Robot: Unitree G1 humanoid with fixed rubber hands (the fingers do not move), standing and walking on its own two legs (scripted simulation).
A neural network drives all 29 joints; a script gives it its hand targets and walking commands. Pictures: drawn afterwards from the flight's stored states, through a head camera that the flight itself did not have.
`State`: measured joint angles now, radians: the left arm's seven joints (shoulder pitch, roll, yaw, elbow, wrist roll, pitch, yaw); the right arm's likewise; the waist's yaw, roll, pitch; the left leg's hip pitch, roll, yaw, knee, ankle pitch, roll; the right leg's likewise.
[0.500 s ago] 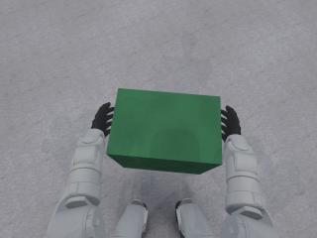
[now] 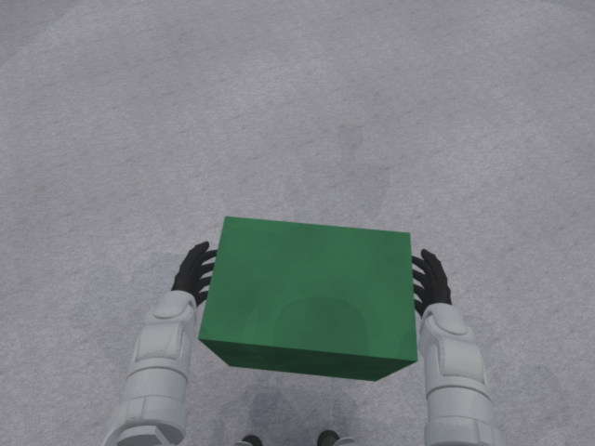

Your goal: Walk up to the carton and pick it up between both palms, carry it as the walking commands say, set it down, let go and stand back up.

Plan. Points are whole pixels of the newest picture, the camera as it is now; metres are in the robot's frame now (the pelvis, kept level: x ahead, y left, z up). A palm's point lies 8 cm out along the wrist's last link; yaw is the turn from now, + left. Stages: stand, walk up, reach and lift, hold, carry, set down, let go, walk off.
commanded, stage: reach and lift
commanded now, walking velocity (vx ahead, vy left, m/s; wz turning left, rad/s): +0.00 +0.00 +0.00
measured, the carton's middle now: (308, 307) +0.31 -0.01 -0.11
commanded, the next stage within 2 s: none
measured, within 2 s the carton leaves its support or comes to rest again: neither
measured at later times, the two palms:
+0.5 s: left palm (159, 301) +0.27 +0.18 +0.03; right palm (459, 325) +0.25 -0.17 +0.03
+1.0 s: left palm (140, 316) +0.25 +0.19 +0.05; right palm (458, 319) +0.25 -0.16 +0.06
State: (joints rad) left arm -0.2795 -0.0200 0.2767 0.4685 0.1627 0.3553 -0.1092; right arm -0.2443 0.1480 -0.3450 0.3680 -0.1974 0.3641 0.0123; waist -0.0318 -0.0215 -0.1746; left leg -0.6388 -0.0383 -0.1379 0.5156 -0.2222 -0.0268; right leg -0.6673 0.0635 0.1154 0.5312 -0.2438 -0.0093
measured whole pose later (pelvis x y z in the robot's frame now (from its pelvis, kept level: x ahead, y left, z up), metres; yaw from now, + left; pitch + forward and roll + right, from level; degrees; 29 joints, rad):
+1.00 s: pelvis +0.00 +0.01 +0.02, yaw +1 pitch -4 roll +0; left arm -0.09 -0.06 0.19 0.09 0.17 0.75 -0.09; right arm -0.11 0.13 -0.23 0.07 -0.19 0.75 0.04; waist -0.02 -0.01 0.01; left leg 0.01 -0.03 -0.12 0.24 -0.18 0.00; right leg -0.01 0.03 0.12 0.23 -0.15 0.00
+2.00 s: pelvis -0.02 +0.01 +0.02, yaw +1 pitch -5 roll +0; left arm -0.14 -0.07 0.23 0.10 0.20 0.74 -0.10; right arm -0.16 0.13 -0.25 0.10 -0.22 0.73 0.06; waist 0.02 0.00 0.03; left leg -0.03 -0.03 -0.12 0.30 -0.18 -0.01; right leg -0.05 0.04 0.12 0.31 -0.17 0.00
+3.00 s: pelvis -0.02 +0.01 +0.02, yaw +1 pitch -4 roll +0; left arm -0.17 -0.08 0.23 0.13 0.20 0.74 -0.09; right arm -0.18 0.12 -0.26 0.12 -0.23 0.73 0.06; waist 0.01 -0.01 0.02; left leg -0.06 -0.03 -0.12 0.32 -0.19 -0.01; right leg -0.09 0.04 0.12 0.33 -0.17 0.00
